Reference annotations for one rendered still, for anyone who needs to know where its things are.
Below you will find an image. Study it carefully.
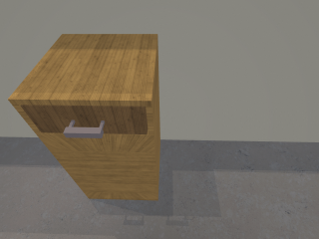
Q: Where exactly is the cabinet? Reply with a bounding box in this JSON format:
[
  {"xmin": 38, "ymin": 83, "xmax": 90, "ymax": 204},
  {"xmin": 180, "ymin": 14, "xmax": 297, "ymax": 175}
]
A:
[{"xmin": 8, "ymin": 34, "xmax": 160, "ymax": 201}]

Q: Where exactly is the handle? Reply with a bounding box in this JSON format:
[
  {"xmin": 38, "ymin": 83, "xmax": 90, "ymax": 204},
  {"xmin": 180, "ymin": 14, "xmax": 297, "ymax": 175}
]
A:
[{"xmin": 63, "ymin": 119, "xmax": 105, "ymax": 138}]

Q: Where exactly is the drawer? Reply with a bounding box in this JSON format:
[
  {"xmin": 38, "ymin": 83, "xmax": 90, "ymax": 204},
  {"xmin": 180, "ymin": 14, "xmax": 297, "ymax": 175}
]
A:
[{"xmin": 21, "ymin": 105, "xmax": 148, "ymax": 134}]

